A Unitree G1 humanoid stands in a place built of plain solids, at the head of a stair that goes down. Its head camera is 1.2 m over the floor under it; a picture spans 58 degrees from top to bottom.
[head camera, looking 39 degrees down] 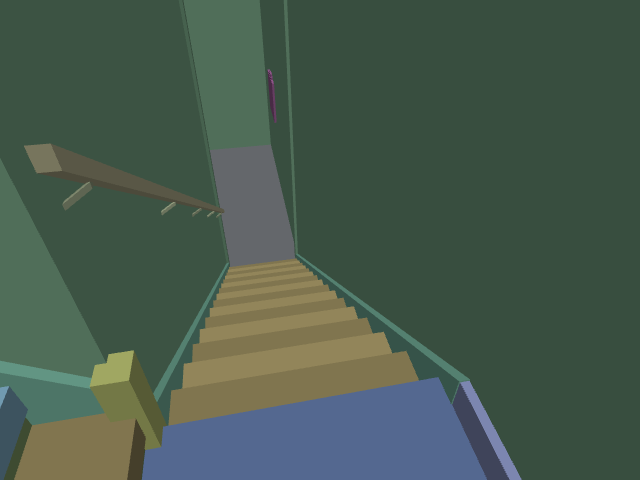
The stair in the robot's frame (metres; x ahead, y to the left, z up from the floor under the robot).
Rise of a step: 0.17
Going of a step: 0.23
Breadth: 0.87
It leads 11 degrees to the left of straight ahead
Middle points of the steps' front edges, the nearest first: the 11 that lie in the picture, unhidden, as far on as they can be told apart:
0.71 0.04 0.00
0.94 0.10 -0.17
1.16 0.14 -0.34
1.39 0.19 -0.50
1.62 0.23 -0.67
1.85 0.28 -0.84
2.07 0.32 -1.01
2.30 0.37 -1.17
2.53 0.41 -1.34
2.76 0.46 -1.51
2.98 0.50 -1.68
